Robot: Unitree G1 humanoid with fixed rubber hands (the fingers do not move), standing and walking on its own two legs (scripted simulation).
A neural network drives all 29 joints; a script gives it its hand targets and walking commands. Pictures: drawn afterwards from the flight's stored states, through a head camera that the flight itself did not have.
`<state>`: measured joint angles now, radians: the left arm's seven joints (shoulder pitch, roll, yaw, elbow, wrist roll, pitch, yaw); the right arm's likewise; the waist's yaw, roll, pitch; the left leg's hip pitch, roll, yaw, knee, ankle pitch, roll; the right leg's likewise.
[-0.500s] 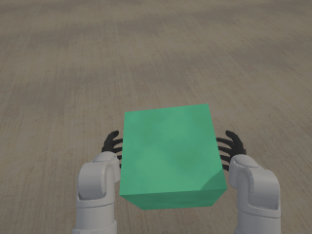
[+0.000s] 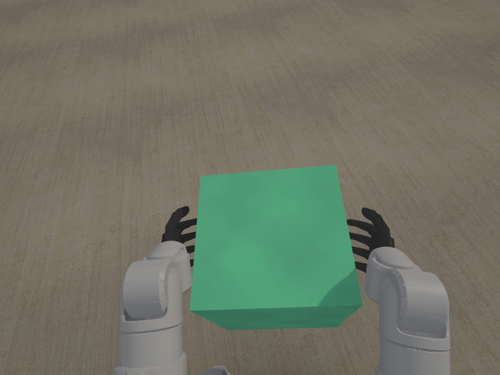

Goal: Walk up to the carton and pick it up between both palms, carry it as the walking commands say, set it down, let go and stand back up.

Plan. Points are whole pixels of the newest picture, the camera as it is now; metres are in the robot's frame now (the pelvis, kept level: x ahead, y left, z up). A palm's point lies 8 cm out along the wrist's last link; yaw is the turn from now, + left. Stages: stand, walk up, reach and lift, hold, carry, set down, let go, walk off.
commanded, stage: carry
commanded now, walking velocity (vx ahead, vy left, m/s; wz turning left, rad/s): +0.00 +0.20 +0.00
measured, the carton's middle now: (274, 258) +0.32 -0.01 -0.02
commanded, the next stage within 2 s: none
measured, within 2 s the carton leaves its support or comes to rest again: neither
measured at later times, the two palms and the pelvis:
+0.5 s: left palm (67, 319) +0.20 +0.26 +0.07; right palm (294, 322) +0.19 -0.03 +0.06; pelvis -0.08 +0.12 -0.01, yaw +1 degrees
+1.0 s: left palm out of the picture +0.12 +0.27 +0.09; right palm out of the picture +0.12 -0.02 +0.08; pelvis -0.15 +0.13 +0.00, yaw +0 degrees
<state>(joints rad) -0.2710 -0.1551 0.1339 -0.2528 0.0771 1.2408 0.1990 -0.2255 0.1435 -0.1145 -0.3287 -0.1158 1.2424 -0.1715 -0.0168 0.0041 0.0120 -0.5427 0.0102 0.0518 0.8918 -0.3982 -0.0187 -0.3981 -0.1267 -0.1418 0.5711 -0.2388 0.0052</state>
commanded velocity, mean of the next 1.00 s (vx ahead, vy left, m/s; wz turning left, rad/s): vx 0.00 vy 0.06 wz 0.00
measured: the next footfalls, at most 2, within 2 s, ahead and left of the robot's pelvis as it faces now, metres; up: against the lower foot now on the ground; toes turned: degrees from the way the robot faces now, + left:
left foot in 0.10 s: +0.00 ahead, +0.22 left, +0.00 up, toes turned -18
right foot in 0.36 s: +0.00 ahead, +0.00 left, +0.00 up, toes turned -10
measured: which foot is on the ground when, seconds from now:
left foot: up 0.00-0.08, down 0.10-1.00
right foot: down 0.00-0.10, up 0.12-0.34, down 0.36-0.60, up 0.62-0.76, down 0.78-1.00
